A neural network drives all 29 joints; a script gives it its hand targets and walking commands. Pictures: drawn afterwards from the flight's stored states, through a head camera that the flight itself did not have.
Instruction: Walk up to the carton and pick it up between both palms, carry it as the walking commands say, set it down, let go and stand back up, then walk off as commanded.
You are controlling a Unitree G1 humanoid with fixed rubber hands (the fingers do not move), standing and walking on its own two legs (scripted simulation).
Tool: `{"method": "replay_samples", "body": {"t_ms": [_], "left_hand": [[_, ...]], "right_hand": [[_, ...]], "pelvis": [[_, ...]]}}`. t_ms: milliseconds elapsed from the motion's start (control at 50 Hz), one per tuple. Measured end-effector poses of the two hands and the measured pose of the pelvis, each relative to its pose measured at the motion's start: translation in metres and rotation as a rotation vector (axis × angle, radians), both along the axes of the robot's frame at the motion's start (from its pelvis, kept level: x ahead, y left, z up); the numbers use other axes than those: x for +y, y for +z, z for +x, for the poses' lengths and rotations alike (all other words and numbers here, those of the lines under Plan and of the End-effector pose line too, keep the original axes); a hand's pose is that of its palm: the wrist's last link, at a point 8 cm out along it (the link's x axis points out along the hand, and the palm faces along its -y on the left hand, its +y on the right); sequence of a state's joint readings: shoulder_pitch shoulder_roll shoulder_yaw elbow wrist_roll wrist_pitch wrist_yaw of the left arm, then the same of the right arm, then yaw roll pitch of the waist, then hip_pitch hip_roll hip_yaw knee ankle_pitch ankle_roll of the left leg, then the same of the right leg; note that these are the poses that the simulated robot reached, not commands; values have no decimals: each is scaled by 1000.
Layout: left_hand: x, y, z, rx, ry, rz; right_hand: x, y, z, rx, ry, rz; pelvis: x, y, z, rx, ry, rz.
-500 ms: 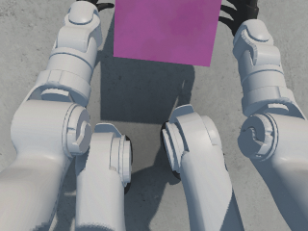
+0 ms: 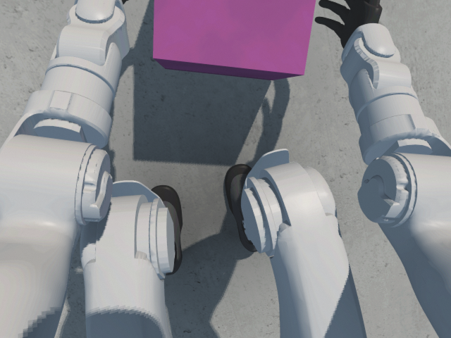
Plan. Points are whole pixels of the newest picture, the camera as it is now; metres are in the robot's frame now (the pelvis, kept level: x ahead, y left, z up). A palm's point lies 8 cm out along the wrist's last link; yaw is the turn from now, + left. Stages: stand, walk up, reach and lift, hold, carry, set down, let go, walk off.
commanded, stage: set down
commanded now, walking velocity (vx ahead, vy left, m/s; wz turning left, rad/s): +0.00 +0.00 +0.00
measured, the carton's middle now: out of the picture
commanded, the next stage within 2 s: let go in 1.58 s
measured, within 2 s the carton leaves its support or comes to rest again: neither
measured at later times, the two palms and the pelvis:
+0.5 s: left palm out of the picture +0.57 +0.05 -0.11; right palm out of the picture +0.48 -0.30 -0.11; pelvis -0.02 +0.00 +0.03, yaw -1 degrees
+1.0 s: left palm out of the picture +0.59 +0.06 +0.03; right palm out of the picture +0.49 -0.30 +0.03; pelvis -0.01 +0.00 +0.15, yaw +0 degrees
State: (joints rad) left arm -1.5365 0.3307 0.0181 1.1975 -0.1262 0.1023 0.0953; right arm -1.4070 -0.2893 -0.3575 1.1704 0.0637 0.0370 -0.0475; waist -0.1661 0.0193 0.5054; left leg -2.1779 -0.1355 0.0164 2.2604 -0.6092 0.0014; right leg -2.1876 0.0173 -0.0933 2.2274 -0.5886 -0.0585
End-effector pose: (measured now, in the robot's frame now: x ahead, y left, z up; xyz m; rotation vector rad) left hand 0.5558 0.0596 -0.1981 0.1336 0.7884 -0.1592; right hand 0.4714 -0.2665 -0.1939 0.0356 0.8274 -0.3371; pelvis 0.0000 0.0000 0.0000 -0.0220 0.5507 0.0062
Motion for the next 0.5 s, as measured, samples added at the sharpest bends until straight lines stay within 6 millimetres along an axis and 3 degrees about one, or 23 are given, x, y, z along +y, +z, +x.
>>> {"method": "replay_samples", "body": {"t_ms": [180,300,400,500], "left_hand": [[10,11,10,-58,13,13],[10,35,16,-138,22,-1],[3,58,14,-134,5,24],[-11,89,17,-138,5,23]], "right_hand": [[-23,14,6,-51,-44,-23],[-16,32,17,-131,-30,-13],[-13,56,18,-162,-42,2],[-29,83,10,-170,-80,-13]], "pelvis": [[-3,-8,-5,-21,-1,0],[-4,-4,-12,-40,-7,8],[-2,9,-17,-46,-19,16],[1,31,-20,-48,-26,26]]}}
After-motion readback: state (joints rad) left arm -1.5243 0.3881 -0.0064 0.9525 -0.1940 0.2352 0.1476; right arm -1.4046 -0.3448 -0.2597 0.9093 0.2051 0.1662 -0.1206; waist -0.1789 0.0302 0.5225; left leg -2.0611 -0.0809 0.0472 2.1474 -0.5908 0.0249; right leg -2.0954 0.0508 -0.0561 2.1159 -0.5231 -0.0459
